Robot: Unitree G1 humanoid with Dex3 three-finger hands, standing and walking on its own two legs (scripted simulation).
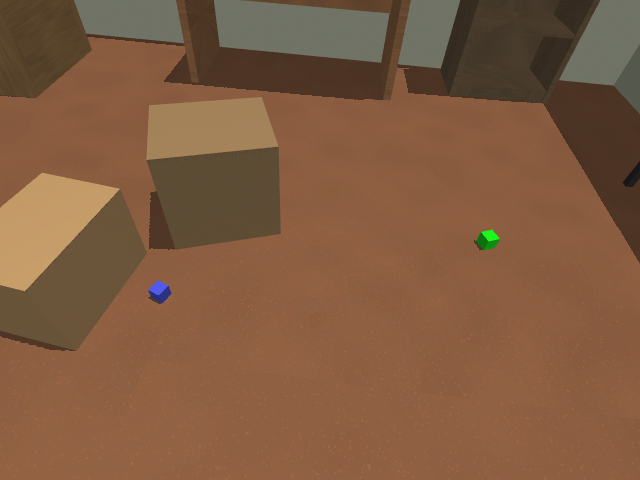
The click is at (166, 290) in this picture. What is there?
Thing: cube
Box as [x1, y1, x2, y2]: [148, 280, 171, 302]
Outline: 158,280 148,290 151,297 162,302 171,293 168,286
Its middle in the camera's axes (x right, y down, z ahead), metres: -0.60 +0.18 +1.46
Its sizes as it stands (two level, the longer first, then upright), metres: 0.052 0.052 0.052
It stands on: the floor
